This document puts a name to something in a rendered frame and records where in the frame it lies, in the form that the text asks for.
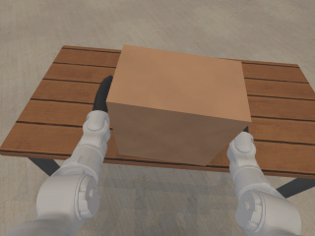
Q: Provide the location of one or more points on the carton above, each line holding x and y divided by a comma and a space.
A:
174, 106

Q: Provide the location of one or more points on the left robot forearm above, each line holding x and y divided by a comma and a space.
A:
90, 151

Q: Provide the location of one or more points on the robot left hand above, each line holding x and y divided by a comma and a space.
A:
101, 94

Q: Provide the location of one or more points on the robot right hand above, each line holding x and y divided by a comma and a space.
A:
246, 130

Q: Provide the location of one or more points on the table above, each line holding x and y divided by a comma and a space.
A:
280, 99

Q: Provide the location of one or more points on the robot right upper arm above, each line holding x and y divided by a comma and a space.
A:
262, 214

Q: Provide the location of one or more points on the robot left upper arm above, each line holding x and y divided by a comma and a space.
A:
64, 203

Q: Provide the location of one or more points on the right robot forearm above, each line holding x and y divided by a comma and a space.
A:
244, 169

